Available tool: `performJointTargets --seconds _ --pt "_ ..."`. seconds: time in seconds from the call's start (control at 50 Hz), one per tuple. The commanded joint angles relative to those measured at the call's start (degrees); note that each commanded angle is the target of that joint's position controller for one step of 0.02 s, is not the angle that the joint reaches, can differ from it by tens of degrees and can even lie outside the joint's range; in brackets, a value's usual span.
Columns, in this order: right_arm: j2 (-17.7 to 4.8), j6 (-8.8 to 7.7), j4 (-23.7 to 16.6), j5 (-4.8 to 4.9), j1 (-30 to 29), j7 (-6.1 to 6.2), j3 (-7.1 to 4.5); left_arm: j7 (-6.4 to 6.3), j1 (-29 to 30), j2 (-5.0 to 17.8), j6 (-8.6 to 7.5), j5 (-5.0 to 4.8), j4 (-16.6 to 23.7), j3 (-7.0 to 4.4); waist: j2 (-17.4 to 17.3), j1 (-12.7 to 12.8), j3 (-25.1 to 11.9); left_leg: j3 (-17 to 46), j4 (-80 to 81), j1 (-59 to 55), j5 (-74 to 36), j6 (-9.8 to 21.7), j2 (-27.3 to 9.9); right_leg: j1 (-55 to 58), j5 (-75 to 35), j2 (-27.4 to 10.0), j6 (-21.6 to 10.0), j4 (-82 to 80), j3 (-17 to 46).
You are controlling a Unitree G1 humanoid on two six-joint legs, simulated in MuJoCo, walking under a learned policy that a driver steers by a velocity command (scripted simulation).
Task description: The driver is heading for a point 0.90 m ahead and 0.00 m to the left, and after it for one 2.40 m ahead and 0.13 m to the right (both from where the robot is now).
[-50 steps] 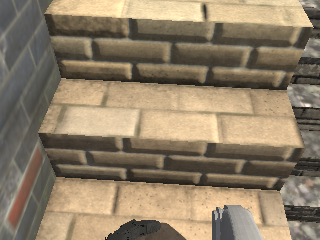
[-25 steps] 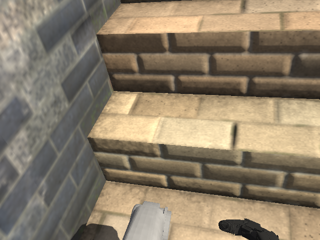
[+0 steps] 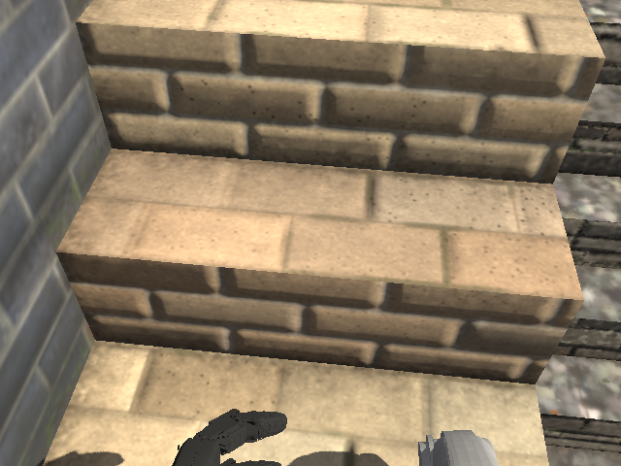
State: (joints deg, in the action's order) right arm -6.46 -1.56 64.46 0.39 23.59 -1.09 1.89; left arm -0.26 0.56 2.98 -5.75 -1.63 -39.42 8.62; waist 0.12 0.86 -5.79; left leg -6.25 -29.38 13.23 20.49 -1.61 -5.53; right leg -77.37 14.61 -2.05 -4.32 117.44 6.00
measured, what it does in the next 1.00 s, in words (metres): climbs: right foot 0.22 m higher, then left foot 0.21 m higher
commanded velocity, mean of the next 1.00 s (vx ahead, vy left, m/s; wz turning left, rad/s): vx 0.50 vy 0.00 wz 0.00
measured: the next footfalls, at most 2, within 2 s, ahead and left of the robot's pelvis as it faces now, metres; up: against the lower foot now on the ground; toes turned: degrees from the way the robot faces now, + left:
right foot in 0.12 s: +0.19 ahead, -0.19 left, +0.22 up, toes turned -1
left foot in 0.68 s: +0.36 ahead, +0.33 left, +0.43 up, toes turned +11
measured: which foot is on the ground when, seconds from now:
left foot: down 0.00-0.12, up 0.14-0.66, down 0.68-1.00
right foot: up 0.00-0.10, down 0.12-0.70, up 0.72-1.00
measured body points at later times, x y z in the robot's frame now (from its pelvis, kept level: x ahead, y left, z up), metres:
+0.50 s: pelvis +0.17 +0.02 +0.21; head +0.13 +0.01 +0.66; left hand +0.14 +0.24 +0.05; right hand +0.39 -0.15 +0.13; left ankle +0.19 +0.15 -0.20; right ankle +0.15 -0.19 -0.52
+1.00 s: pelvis +0.30 +0.17 +0.40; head +0.29 +0.26 +0.84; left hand +0.32 +0.37 +0.20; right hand +0.26 -0.11 +0.32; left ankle +0.32 +0.32 -0.31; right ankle +0.33 -0.01 -0.01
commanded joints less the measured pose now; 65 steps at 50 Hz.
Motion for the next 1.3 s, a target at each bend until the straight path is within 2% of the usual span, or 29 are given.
performJointTargets --seconds 0.02,0.04,0.06,0.08,0.12,0.16,0.2,0.22,0.3,0.38,0.46,0.54,0.58,0.6,0.64,0.66,0.68,0.7,0.72,0.74,0.78,0.84,0.9,0.96,1.06,1.16,1.24,1.26,1.3 --pt "-12.4 0.17 -1.2 6.29 10.1 2.83 -2.72 -0.93 23.1 -2.3 -1.06 -1.18 15.3 3.74 -11.7 -3.2 0.8 6.0 34.5 21.5 -21.2 15.1 -7.4 44.6 18.6 -1.3 0.9 -43.1 -16.8" --pt "-11.9 -1.13 1.0 1.94 11.1 1.29 -1.74 -0.79 12.5 0.8 0.40 -0.15 10.9 0.60 -11.9 -0.7 -4.9 4.2 29.3 9.7 -66.1 17.1 -10.6 50.4 19.7 3.3 -1.6 -33.0 -20.8" --pt "-8.6 -4.21 2.8 0.62 14.2 -0.28 -0.73 0.05 9.8 3.1 -0.67 1.44 13.0 -1.11 -10.5 0.4 -11.6 4.0 16.1 7.4 -107.6 15.7 -10.2 59.7 14.0 0.8 -4.1 -34.5 -12.6" --pt "-17.0 -6.24 3.3 2.43 12.4 -1.41 -2.93 -0.12 -4.6 8.0 0.68 3.91 12.0 -3.52 -16.9 7.6 -24.0 5.6 7.3 -2.9 -114.3 15.0 -11.2 65.7 17.1 0.9 -6.2 -45.4 -2.1" --pt "-22.9 -6.45 1.1 2.24 4.5 -2.06 -5.91 0.06 -23.8 17.4 3.98 5.26 2.5 -8.64 -5.3 15.0 -32.0 8.4 -7.3 -2.9 -87.9 15.0 -8.7 76.4 19.0 0.6 -8.4 -64.7 9.6" --pt "-15.0 -3.54 -6.5 1.12 -11.1 -2.75 -5.89 -0.82 -23.3 21.9 5.05 6.63 -3.5 -10.34 16.9 9.6 -20.4 12.3 -55.7 18.8 -20.3 11.1 5.8 63.7 41.5 -15.6 -15.2 -96.7 46.7" --pt "-2.4 -2.79 -18.6 -0.61 -22.1 -4.06 -2.50 -0.72 -13.1 10.7 4.11 1.12 -6.2 -7.51 11.8 1.0 0.4 15.7 -86.6 39.1 -3.8 10.3 7.6 47.5 39.8 -13.1 -6.5 -89.2 28.5" --pt "-0.5 -2.95 -21.1 -0.55 -21.8 -4.14 -1.16 -0.03 -13.9 7.0 3.44 0.63 -9.4 -7.23 9.3 0.0 5.5 14.6 -86.9 44.5 -2.5 11.0 8.0 47.4 35.7 -11.6 -3.2 -87.8 20.5" --pt "-4.4 -4.69 -20.9 0.90 -12.3 -5.75 0.14 1.25 -13.9 5.2 0.43 3.49 -14.1 -6.56 6.2 -5.0 5.3 12.0 -86.7 43.9 -11.4 9.7 8.9 48.3 22.1 -11.1 -3.7 -94.3 9.7" --pt "-4.1 -1.88 -20.0 0.21 -12.9 -0.88 0.99 1.66 -11.3 11.4 -0.50 4.54 -15.3 -7.49 6.0 -6.0 6.0 6.1 -94.2 45.7 -13.9 5.0 8.4 43.6 14.9 -15.7 -7.7 -100.4 6.3" --pt "-3.6 -0.16 -24.1 0.42 -20.8 2.51 1.84 0.02 -17.7 14.9 -0.98 2.69 -18.3 -8.17 13.9 -0.7 9.4 10.3 -98.2 61.6 -1.3 2.5 2.3 59.3 12.1 -20.6 -5.9 -103.9 4.8" --pt "0.5 -0.85 -30.3 0.49 -37.8 3.50 4.36 -3.89 -31.2 18.4 -0.10 1.85 -20.4 -11.12 7.8 9.6 10.9 19.8 -102.3 91.9 21.9 1.4 -6.4 86.2 14.6 -30.0 -2.4 -104.3 9.4" --pt "3.0 -0.94 -35.9 -0.31 -44.1 2.80 6.12 -4.72 -29.5 18.9 1.75 0.21 -20.1 -12.90 9.2 8.2 13.3 16.4 -88.5 87.6 20.5 2.8 -11.4 76.2 19.9 -26.6 0.0 -111.7 6.1" --pt "3.5 -0.54 -37.5 -0.63 -42.3 2.50 6.66 -4.56 -24.7 18.7 3.17 1.62 -19.3 -13.05 9.0 4.5 12.5 12.6 -82.2 74.8 13.9 3.7 -11.1 66.4 21.7 -23.9 0.7 -115.9 0.7" --pt "-1.5 0.08 -35.0 -2.93 -31.7 1.65 4.98 -3.42 -15.3 24.6 5.65 0.47 -17.4 -14.95 11.6 -6.3 5.7 1.1 -64.7 21.0 17.1 5.1 -3.4 39.6 -13.0 -15.5 -0.6 -122.5 -12.9" --pt "-11.4 0.28 -27.5 -1.97 -9.5 2.47 -0.96 -2.57 -14.4 22.6 6.37 1.65 -19.5 -13.93 9.8 -14.0 -4.2 -4.0 -60.7 2.6 11.4 4.7 3.9 48.3 -57.8 -10.5 0.1 -107.3 -16.9" --pt "-16.1 -0.59 -22.9 -4.85 0.5 2.22 -4.04 -1.26 -15.7 21.2 6.97 0.46 -19.5 -13.53 15.4 -16.2 -7.5 4.9 -42.3 3.4 2.8 5.9 6.4 56.9 -83.1 -8.3 2.5 -87.5 -10.6" --pt "-29.7 0.28 -16.7 -7.84 10.1 2.26 -8.10 -0.93 -17.2 16.0 7.03 -0.01 -18.9 -11.96 -14.1 -13.0 -10.5 36.3 -12.3 -4.4 -18.3 8.6 -8.3 50.2 -32.7 -1.4 7.5 -60.2 -9.2" --pt "-31.5 0.14 -13.6 -8.81 13.5 2.24 -8.04 -1.16 -24.1 8.1 4.89 -1.23 -22.9 -11.41 -31.2 -8.6 -21.6 55.3 4.3 -8.1 -32.8 12.0 -18.3 50.6 -4.5 7.9 9.7 -21.2 6.9" --pt "-25.5 0.18 -14.0 -5.43 9.1 0.77 -6.41 -0.75 -30.1 3.6 3.44 -3.22 -24.5 -11.45 -27.1 -3.7 -25.7 50.6 5.6 -11.2 -17.3 13.9 -20.0 45.3 -5.0 9.6 11.1 -3.9 13.6" --pt "-19.5 1.47 -12.6 0.57 2.8 0.29 -7.59 0.45 -15.0 7.1 3.05 -0.92 -17.1 -11.48 -20.2 -2.4 -13.9 42.5 0.2 -6.4 11.7 10.1 -15.6 32.7 -10.6 6.0 8.4 -5.2 10.1" --pt "-5.9 2.49 -15.9 -3.80 -9.2 4.01 -4.50 0.59 -12.0 11.0 4.36 1.15 -11.6 -11.85 -17.1 0.3 -3.7 31.5 -9.7 0.6 -3.0 7.0 -14.2 28.1 -15.8 10.1 7.5 4.1 13.4" --pt "-7.6 0.25 -19.1 -2.13 -7.3 6.18 -5.26 -1.32 -8.4 8.5 8.39 2.89 -4.5 -10.26 -7.2 1.3 7.2 29.7 -4.7 9.1 -0.4 8.6 -16.7 22.6 -16.4 10.6 5.2 5.4 11.3" --pt "-8.9 1.69 -20.8 -0.83 -4.9 5.38 -5.06 -2.69 -7.9 5.8 9.15 1.81 -2.0 -8.90 -9.7 2.9 13.5 12.9 1.5 13.6 -5.3 7.1 -14.3 17.2 -6.8 10.0 7.3 5.4 7.0" --pt "-13.8 2.77 -24.6 -3.17 -3.8 3.76 -4.62 -4.02 -12.7 6.7 8.50 0.02 -0.8 -8.34 -14.2 2.9 9.8 3.7 9.4 7.0 -15.5 8.7 -14.9 17.1 -6.9 9.4 12.9 10.6 5.7" --pt "-15.3 3.58 -26.0 -3.18 0.0 6.25 -5.36 -3.45 -16.5 9.7 10.27 2.50 1.4 -8.39 -13.8 1.3 11.0 1.1 15.3 -6.2 -10.8 10.0 -16.7 16.1 -1.6 5.5 15.6 -0.7 4.4" --pt "-18.5 3.36 -29.0 -3.22 -16.5 6.55 -6.95 -1.16 -24.7 10.9 11.78 3.52 1.2 -8.26 -13.1 10.0 6.2 -4.9 20.3 -2.7 -19.2 6.9 -17.8 39.0 -3.9 -1.1 13.8 -25.4 -0.3" --pt "-20.2 2.95 -30.5 -2.65 -22.6 5.95 -7.48 -0.82 -29.9 10.9 12.13 3.54 0.6 -8.19 -15.0 14.6 3.8 -9.0 22.7 1.8 -16.7 3.9 -15.4 51.8 -5.3 -4.0 12.1 -39.3 -3.0" --pt "-14.7 3.34 -33.1 1.19 -25.9 6.91 -5.66 -0.78 -29.0 11.0 13.10 5.46 -2.8 -8.56 -14.6 11.5 10.5 -8.1 21.2 -5.3 -7.5 5.3 -17.5 49.1 -6.8 -8.1 9.6 -62.2 -4.0"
